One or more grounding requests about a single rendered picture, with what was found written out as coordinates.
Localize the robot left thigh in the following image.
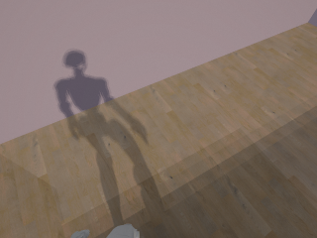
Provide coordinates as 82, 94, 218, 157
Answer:
106, 225, 140, 238

